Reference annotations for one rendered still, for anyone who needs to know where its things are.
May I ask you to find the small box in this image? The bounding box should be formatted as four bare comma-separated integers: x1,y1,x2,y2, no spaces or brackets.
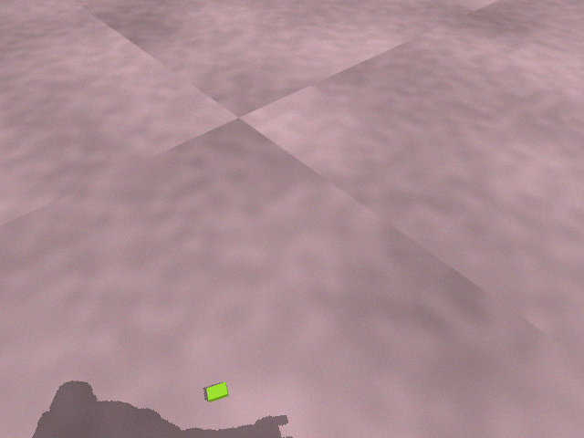
206,382,228,402

